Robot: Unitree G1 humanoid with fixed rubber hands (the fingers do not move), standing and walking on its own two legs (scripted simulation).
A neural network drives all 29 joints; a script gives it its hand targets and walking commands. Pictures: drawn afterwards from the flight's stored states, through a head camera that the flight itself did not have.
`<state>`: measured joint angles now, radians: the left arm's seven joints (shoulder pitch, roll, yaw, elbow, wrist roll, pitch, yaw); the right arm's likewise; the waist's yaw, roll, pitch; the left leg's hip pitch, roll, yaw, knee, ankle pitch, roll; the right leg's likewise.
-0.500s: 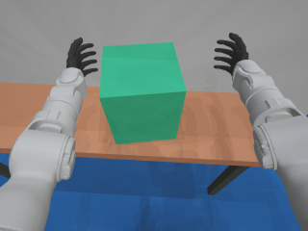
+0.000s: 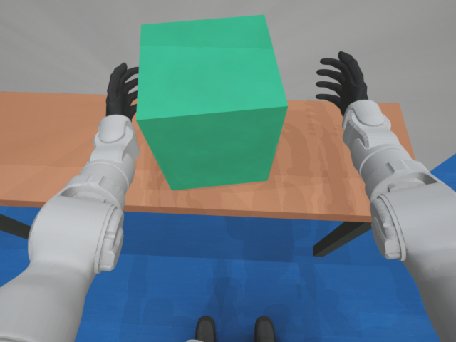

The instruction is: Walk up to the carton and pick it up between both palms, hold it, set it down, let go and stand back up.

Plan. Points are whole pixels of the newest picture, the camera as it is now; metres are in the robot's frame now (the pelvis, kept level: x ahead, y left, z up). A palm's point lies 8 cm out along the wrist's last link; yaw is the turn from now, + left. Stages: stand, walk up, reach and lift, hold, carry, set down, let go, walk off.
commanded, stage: reach and lift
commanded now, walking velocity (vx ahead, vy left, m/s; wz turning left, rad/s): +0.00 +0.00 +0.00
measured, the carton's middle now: (212, 112) +0.53 +0.06 +0.01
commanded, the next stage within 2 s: none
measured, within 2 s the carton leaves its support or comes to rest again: neither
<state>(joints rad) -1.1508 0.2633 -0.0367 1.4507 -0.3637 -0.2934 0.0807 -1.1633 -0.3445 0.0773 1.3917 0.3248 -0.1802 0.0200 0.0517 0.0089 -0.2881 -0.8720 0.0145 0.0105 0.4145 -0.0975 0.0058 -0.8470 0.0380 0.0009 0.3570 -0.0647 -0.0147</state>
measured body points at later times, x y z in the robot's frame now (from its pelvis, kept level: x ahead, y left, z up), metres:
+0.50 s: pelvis -0.01 +0.00 +0.00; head +0.22 -0.01 +0.39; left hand +0.51 +0.18 +0.02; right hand +0.52 -0.13 -0.01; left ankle +0.02 +0.11 -0.72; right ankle +0.02 -0.11 -0.72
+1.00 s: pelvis +0.05 +0.00 +0.02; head +0.19 +0.00 +0.45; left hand +0.49 +0.16 +0.03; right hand +0.49 -0.15 +0.00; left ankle +0.02 +0.11 -0.72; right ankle +0.02 -0.11 -0.72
